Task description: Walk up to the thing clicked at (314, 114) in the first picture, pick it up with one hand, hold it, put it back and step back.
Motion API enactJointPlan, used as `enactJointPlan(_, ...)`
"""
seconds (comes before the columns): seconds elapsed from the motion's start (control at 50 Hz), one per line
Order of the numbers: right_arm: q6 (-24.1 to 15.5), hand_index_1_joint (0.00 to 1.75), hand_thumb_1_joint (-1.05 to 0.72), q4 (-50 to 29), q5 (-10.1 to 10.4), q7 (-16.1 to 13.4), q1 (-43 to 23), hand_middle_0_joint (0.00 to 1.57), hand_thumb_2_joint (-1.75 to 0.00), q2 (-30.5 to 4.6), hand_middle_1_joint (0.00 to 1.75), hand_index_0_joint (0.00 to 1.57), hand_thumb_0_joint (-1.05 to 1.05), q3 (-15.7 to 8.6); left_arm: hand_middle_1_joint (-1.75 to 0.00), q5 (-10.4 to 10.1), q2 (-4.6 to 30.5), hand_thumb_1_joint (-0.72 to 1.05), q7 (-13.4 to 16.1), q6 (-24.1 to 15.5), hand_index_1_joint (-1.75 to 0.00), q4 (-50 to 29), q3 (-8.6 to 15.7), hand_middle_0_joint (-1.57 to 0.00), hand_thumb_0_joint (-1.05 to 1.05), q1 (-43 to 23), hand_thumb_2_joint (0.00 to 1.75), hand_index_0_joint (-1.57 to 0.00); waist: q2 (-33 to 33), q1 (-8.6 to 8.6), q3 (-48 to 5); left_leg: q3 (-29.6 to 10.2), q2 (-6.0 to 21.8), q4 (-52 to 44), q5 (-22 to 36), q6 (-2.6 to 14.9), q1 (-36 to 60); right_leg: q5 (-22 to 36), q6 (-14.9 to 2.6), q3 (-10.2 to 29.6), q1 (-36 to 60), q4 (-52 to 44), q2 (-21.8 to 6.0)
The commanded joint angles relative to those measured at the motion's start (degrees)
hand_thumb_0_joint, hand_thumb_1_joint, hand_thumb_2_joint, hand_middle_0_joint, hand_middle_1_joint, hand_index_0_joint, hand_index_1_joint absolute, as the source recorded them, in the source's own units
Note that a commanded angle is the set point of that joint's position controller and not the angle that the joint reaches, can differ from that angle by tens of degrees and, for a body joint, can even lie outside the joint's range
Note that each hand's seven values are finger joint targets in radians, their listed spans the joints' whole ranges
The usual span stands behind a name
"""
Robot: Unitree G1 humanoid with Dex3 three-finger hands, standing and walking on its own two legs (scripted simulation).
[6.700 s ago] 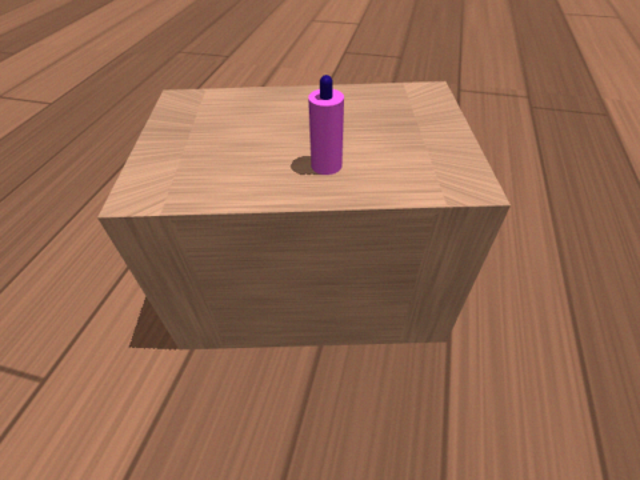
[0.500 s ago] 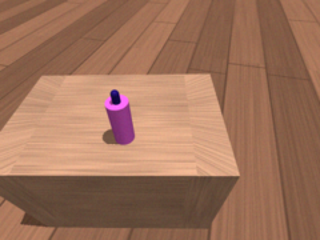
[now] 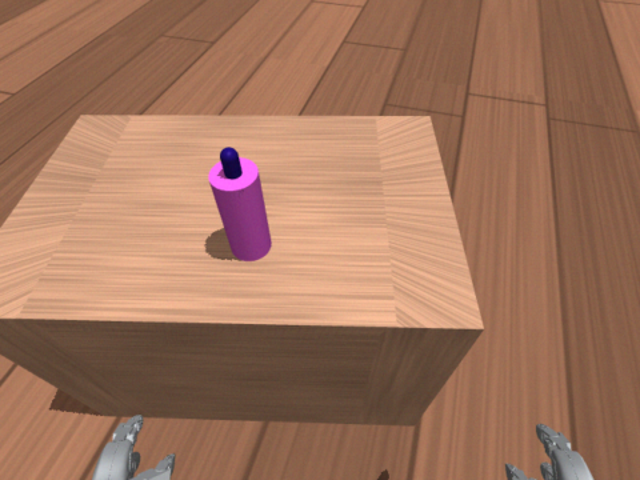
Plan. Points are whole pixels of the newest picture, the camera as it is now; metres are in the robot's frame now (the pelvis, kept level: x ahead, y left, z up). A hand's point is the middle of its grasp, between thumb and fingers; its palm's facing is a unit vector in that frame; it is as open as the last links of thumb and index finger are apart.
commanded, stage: rise first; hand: left
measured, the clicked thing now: (241, 203) +0.55 +0.16 -0.01
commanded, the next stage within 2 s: go down in 1.34 s
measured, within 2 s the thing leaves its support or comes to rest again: neither
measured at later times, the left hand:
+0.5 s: hand (133, 429) +0.20 +0.25 -0.04, palm faces +0.28 -0.90 -0.33, open 17.2 cm
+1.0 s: hand (114, 429) +0.19 +0.25 +0.01, palm faces +0.29 -0.89 -0.34, open 17.6 cm
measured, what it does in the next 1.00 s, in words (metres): stands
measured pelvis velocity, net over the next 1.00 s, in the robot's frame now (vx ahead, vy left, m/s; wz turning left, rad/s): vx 0.02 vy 0.00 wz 0.03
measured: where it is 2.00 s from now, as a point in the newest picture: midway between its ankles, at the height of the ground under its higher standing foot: outside the picture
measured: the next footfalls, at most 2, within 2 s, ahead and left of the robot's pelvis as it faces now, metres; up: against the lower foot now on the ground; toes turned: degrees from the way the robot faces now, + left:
none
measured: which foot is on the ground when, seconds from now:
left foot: down 0.00-1.00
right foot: down 0.00-1.00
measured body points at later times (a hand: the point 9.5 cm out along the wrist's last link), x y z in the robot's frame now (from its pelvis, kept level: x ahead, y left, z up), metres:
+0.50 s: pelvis +0.03 +0.00 +0.00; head +0.02 -0.01 +0.45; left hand +0.18 +0.30 -0.02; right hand +0.19 -0.25 -0.07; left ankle +0.00 +0.13 -0.74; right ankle +0.02 -0.12 -0.74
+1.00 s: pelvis +0.02 +0.00 +0.00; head +0.01 -0.02 +0.45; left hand +0.17 +0.30 +0.03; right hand +0.18 -0.26 -0.09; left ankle +0.00 +0.13 -0.74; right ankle +0.02 -0.12 -0.74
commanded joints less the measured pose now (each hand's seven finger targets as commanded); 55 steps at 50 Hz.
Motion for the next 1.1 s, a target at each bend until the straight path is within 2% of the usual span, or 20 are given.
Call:
enactJointPlan(0.0,-1.9,0.05,-0.08,-4.6,-1.4,-1.1,3.4,0.05,-0.19,-9.4,0.05,0.05,0.00,-6.6,-0.05,2.3,11.4,0.14,1.6,-1.9,-0.05,-6.2,8.0,-0.05,0.00,4.7,0.21,-0.06,2.4,0.68,-13.1,0.7,-2.0,-2.1,9.2,1.32,0.0,7.8,-1.24,-1.2,3.8,-1.8,0.3)
enactJointPlan(0.04,-1.7,0.05,0.05,-8.3,-1.7,-1.2,3.1,0.05,-0.16,-9.1,0.05,0.05,0.00,-6.4,-0.04,2.4,11.8,0.04,1.7,-1.9,-0.03,-13.4,8.7,-0.04,0.00,3.1,0.16,-0.06,2.5,0.85,-17.6,0.8,-2.0,-2.4,12.4,1.09,3.0,10.5,-0.98,-1.3,6.7,-1.8,0.4)
enactJointPlan(0.1,-0.8,0.05,0.19,-11.8,-1.2,-0.9,5.0,0.05,-0.12,-4.5,0.05,0.05,0.00,-3.1,-0.04,2.0,9.2,-0.14,1.4,-1.2,-0.04,-18.0,7.4,-0.05,0.00,7.0,0.11,-0.05,1.7,1.37,-13.3,1.2,-2.1,-3.6,11.4,1.01,1.8,9.1,-0.81,-1.8,5.3,-3.1,0.2)
enactJointPlan(0.16,-1.1,0.05,0.33,-19.4,-1.3,-1.5,2.6,0.05,-0.08,-7.4,0.05,0.05,0.00,-4.8,-0.03,1.7,10.2,-0.29,1.6,-1.4,-0.04,-25.2,8.4,-0.05,0.00,4.8,0.09,-0.04,-0.3,0.29,-12.2,1.2,-2.1,-4.2,8.7,1.40,1.8,6.5,-0.53,-1.9,4.4,-4.1,-0.1)
enactJointPlan(0.24,-2.0,0.05,0.48,-23.8,-1.6,-1.9,0.7,0.05,-0.05,-6.5,0.05,0.05,0.00,-3.9,-0.03,1.9,7.3,-0.47,1.8,-2.2,-0.05,-31.5,6.3,-0.05,0.00,2.6,0.07,-0.02,0.1,-0.07,-9.0,0.6,-1.6,-5.6,5.9,1.41,2.3,3.8,-0.84,-2.1,3.6,-4.2,0.2)
enactJointPlan(0.3,-2.5,0.05,0.53,-25.8,-2.1,-2.1,4.4,0.05,-0.04,-6.6,0.05,0.05,0.00,-4.4,-0.03,2.1,9.7,-0.54,2.3,-2.6,-0.06,-36.4,8.7,-0.05,0.00,5.6,0.06,-0.02,1.1,0.47,-11.2,0.6,-1.8,-5.0,8.6,1.39,3.8,6.2,-0.85,-2.2,6.0,-4.2,0.2)
enactJointPlan(0.44,-2.1,0.05,0.53,-30.4,-2.3,-1.9,7.2,0.05,-0.03,-3.8,0.05,0.05,0.00,-3.4,-0.03,2.3,9.5,-0.56,2.4,-2.9,-0.06,-42.5,10.9,-0.05,0.00,10.8,0.05,-0.03,2.2,1.56,-9.5,0.7,-1.7,-4.9,13.3,1.02,5.2,10.6,-1.03,-2.5,8.3,-3.8,0.0)
enactJointPlan(0.48,-1.8,0.05,0.54,-29.3,-2.4,-1.8,10.0,0.05,-0.03,-5.0,0.05,0.05,0.00,-5.1,-0.03,2.1,9.1,-0.56,2.1,-2.8,-0.06,-43.7,11.1,-0.05,0.00,13.0,0.06,-0.02,2.1,1.26,-8.1,0.9,-1.9,-5.3,12.8,1.10,5.2,10.4,-1.00,-2.6,7.9,-4.1,-0.1)
enactJointPlan(0.54,-1.6,0.05,0.57,-29.9,-2.2,-1.1,10.9,0.05,-0.03,-3.6,0.05,0.05,0.00,-4.1,-0.03,1.8,8.5,-0.55,1.6,-2.9,-0.05,-46.9,11.0,-0.04,0.00,15.0,0.05,-0.02,3.7,1.53,-7.3,1.0,-1.9,-5.5,13.3,1.03,5.0,10.9,-1.03,-2.9,8.4,-4.4,0.0)
enactJointPlan(0.6,-1.7,0.05,0.57,-29.6,-2.4,-0.9,8.8,0.05,-0.03,-6.0,0.05,0.05,0.00,-6.5,-0.03,1.8,8.7,-0.54,1.2,-3.0,-0.05,-48.1,11.1,-0.04,0.00,14.7,0.05,-0.02,2.8,1.05,-6.8,0.8,-1.5,-5.3,14.6,0.98,5.3,12.1,-0.95,-3.1,8.7,-4.2,0.2)
enactJointPlan(0.62,-1.6,0.05,0.57,-29.9,-2.4,-0.6,7.2,0.05,-0.03,-4.0,0.05,0.05,0.00,-4.8,-0.03,1.7,8.1,-0.55,1.0,-3.3,-0.05,-50.8,10.7,-0.04,0.00,13.9,0.05,-0.02,3.1,1.87,-7.2,0.8,-1.6,-5.3,14.8,1.00,5.3,12.3,-1.02,-3.0,8.8,-4.2,0.0)
enactJointPlan(0.66,-1.6,0.05,0.56,-29.4,-2.3,-0.3,6.0,0.05,-0.04,-3.0,0.05,0.05,0.00,-4.2,-0.03,1.7,8.0,-0.56,0.9,-3.8,-0.06,-51.9,10.7,-0.05,0.00,14.5,0.06,-0.02,2.9,2.31,-6.0,0.6,-1.5,-5.7,12.9,1.09,4.9,10.0,-1.10,-3.2,8.3,-4.5,0.2)
enactJointPlan(0.72,-1.8,0.05,0.55,-29.1,-2.7,-0.6,6.3,0.05,-0.04,-6.4,0.05,0.05,0.00,-7.3,-0.03,1.9,8.5,-0.57,0.8,-4.1,-0.06,-53.0,11.2,-0.05,0.00,15.3,0.06,-0.02,1.9,1.54,-7.4,0.3,-1.1,-5.5,13.2,1.01,5.9,10.2,-1.02,-3.3,8.8,-4.2,0.5)
enactJointPlan(0.74,-1.7,0.05,0.55,-28.3,-2.8,-0.4,6.3,0.05,-0.04,-4.4,0.05,0.05,0.00,-5.4,-0.03,1.9,8.1,-0.57,0.7,-4.3,-0.06,-53.9,11.0,-0.05,0.00,15.1,0.06,-0.02,2.5,2.07,-7.5,0.3,-1.1,-5.7,13.1,0.96,6.0,9.9,-1.10,-3.3,9.0,-4.2,0.5)
enactJointPlan(0.8,-1.7,0.05,0.54,-28.7,-2.7,-0.5,5.2,0.05,-0.04,-3.5,0.05,0.05,0.00,-4.7,-0.03,1.9,8.6,-0.58,0.6,-4.8,-0.06,-55.3,11.7,-0.05,0.00,15.9,0.06,-0.03,1.0,2.00,-7.3,0.6,-1.6,-5.6,12.1,1.44,6.1,9.1,-0.77,-3.2,9.1,-4.9,0.2)
enactJointPlan(0.84,-1.5,0.05,0.55,-25.6,-3.1,-0.9,6.8,0.05,-0.04,-5.2,0.05,0.05,0.00,-6.9,-0.03,2.0,9.3,-0.58,0.7,-5.0,-0.06,-54.6,12.8,-0.05,0.00,16.6,0.06,-0.03,1.7,1.86,-6.5,0.7,-1.8,-5.7,10.2,1.55,5.9,7.6,-0.75,-2.9,8.3,-5.3,-0.1)
enactJointPlan(0.9,-1.8,0.05,0.55,-26.6,-3.0,-0.8,5.4,0.05,-0.04,-3.3,0.05,0.05,0.00,-5.1,-0.03,2.0,8.5,-0.57,0.5,-5.6,-0.06,-56.8,12.0,-0.05,0.00,16.7,0.06,-0.03,1.1,1.79,-6.8,0.8,-2.0,-5.8,9.1,1.75,6.2,6.4,-0.58,-2.9,8.1,-5.7,-0.3)
enactJointPlan(0.92,-1.9,0.05,0.55,-27.2,-3.1,-1.0,4.9,0.05,-0.04,-5.1,0.05,0.05,0.00,-6.4,-0.03,2.0,9.7,-0.57,0.6,-5.8,-0.06,-57.1,13.3,-0.05,0.00,16.7,0.06,-0.03,1.0,1.87,-7.5,0.8,-2.1,-5.8,9.2,1.78,6.3,6.7,-0.52,-2.8,8.4,-5.7,-0.4)
enactJointPlan(0.96,-1.9,0.05,0.56,-24.9,-3.1,-0.8,5.7,0.05,-0.04,-2.4,0.05,0.05,0.00,-4.3,-0.03,2.1,8.5,-0.56,0.4,-6.2,-0.06,-57.4,12.2,-0.05,0.00,17.5,0.06,-0.03,1.1,2.17,-6.5,0.7,-2.2,-5.9,8.9,1.91,6.0,6.3,-0.53,-3.0,8.1,-5.7,-0.5)
enactJointPlan(1.08,-2.4,0.05,0.57,-25.1,-3.1,-0.9,5.0,0.05,-0.04,-3.7,0.05,0.05,0.00,-5.5,-0.03,2.1,8.4,-0.56,0.2,-7.3,-0.06,-59.0,12.1,-0.05,0.00,17.2,0.07,-0.02,1.0,1.34,-5.6,0.6,-2.2,-6.6,6.6,1.89,5.9,4.1,-0.54,-3.1,7.2,-6.3,-0.5)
